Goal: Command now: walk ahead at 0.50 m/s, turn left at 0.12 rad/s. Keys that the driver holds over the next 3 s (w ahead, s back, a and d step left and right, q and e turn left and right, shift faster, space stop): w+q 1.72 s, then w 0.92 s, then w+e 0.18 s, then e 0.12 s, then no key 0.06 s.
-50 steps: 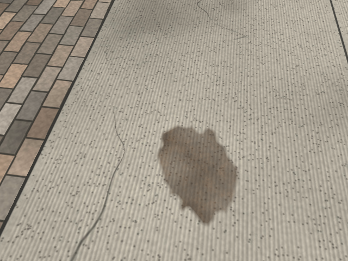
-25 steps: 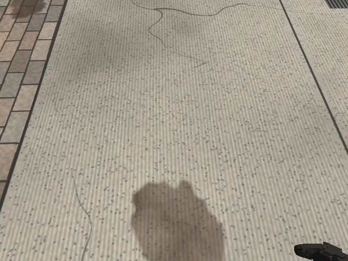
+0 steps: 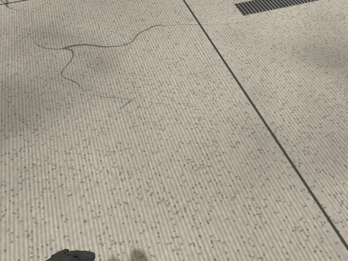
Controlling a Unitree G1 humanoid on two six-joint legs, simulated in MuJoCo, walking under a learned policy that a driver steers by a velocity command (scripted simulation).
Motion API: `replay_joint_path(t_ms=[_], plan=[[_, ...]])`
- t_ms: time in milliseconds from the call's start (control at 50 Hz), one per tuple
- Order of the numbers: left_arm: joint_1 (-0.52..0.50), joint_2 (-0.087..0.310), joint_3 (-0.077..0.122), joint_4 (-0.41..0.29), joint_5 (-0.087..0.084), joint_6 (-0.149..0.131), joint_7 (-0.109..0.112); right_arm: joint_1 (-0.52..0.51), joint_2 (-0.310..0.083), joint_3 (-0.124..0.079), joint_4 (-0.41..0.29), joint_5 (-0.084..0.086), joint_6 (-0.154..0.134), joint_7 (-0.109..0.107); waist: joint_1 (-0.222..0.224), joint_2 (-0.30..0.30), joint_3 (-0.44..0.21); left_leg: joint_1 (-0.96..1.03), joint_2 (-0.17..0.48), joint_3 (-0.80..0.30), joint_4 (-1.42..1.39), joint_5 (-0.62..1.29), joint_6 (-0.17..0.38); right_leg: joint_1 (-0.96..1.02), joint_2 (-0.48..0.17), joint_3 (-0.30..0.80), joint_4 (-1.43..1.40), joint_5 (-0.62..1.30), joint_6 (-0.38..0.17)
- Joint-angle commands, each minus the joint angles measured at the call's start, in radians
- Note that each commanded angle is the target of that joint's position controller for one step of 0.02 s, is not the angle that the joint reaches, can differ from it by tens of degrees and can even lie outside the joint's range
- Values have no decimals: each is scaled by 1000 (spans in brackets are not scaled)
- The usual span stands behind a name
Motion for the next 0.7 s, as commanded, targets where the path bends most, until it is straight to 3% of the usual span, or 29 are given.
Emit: replay_joint_path(t_ms=[20, 40, 60, 80, 120, 180, 280, 380, 440, 480, 500, 520, 540, 560, 580, 600, 620, 640, 700], plan=[[423, 284, 92, 52, -17, 0, 35, 17, -111, -23, -100, 0, -6, -12, 201, -223, -294, -574, -60, -75, 647, -91, 57, 671, -445, 697, -265, -207, -172], [338, 213, 75, 45, -29, 4, 34, -31, -137, -34, -95, -8, 3, -14, 163, -119, -154, -612, 2, -135, 683, -32, 70, 564, -393, 545, -267, -229, -149], [269, 147, 58, 41, -34, -3, 30, -61, -110, -29, -91, -4, 3, -7, 134, -92, -63, -597, 38, -129, 643, 43, 69, 448, -339, 418, -305, -179, -123], [229, 108, 48, 42, -33, -11, 29, -68, -94, -29, -81, -3, 11, -3, 108, -89, -21, -561, 58, -122, 600, 87, 64, 377, -293, 322, -342, -127, -87], [219, 83, 41, 58, -33, -27, 34, -46, -74, -30, -58, -25, 34, 9, 76, -104, 5, -509, 65, -113, 585, 142, 45, 307, -247, 201, -376, 10, -63], [252, 100, 52, 88, -41, -49, 36, -113, -52, -34, -79, -23, 48, 24, 63, -72, 19, -577, 70, -106, 576, 229, 33, 328, -243, 98, -399, 154, -70], [298, 88, 53, 131, -39, -50, 41, -289, -26, -25, -139, -25, 49, 40, 86, -63, 62, -650, 73, -66, 381, 392, 19, 361, -220, -43, -406, 233, -70], [362, 124, 63, 177, -38, -42, 52, -435, -23, -11, -201, -32, 47, 56, 120, -57, 90, -583, 47, 28, 154, 404, 68, 449, -252, -124, -370, 356, -55], [361, 155, 70, 193, -34, -27, 61, -409, -43, -20, -207, -35, 49, 48, 93, -74, 50, -489, -23, 84, 109, 276, 126, 537, -263, -174, -218, 728, -34], [353, 187, 78, 195, -31, -8, 64, -262, -76, -40, -171, -37, 43, 36, 28, -85, -48, -313, -98, 100, 76, 176, 177, 539, -261, -193, 50, 894, -27], [343, 191, 78, 186, -33, -1, 62, -109, -111, -60, -122, -47, 35, 24, -44, -42, -133, -96, -112, 64, -4, 202, 212, 433, -240, -208, 285, 755, -4], [363, 130, 62, 142, -44, -5, 54, -1, -225, -96, -104, -55, 36, 6, -70, 97, -243, 189, 116, -261, -45, 66, 297, 139, -178, -214, 624, 328, 38], [339, 94, 60, 72, -47, -15, 38, -57, -305, -114, -128, -23, 45, 4, -8, 253, -309, 355, 339, -818, -205, 158, 439, -208, 52, -69, 926, -423, 90], [217, 141, 65, 51, -34, -24, 35, -56, -278, -110, -126, -3, 55, -1, -44, 81, -234, 318, 313, -726, -237, 219, 413, -316, -11, 90, 933, -342, 78], [196, 121, 56, 42, -46, -37, 31, -103, -228, -97, -116, 0, 53, -11, -8, 41, -112, 187, 293, -590, -244, 297, 381, -322, -59, 90, 860, -250, 71], [215, 116, 55, 58, -45, -42, 33, -144, -178, -83, -115, -2, 49, -14, 42, -17, -37, 56, 238, -496, -259, 405, 328, -260, -93, 88, 751, -210, 70], [221, 114, 56, 59, -27, -28, 34, -180, -150, -74, -116, 3, 41, -18, 78, -18, -8, -30, 186, -426, -269, 485, 299, -201, -109, 93, 687, -204, 80], [252, 107, 54, 69, -12, -8, 32, -205, -132, -67, -125, 4, 34, -18, 103, -5, -20, -78, 153, -375, -281, 528, 286, -141, -115, 94, 649, -197, 91], [234, 87, 52, 54, -7, 27, 22, -173, -158, -71, -118, 7, 10, -10, 113, 14, -27, -131, 106, -328, -304, 575, 286, -130, -107, 67, 554, -155, 121]])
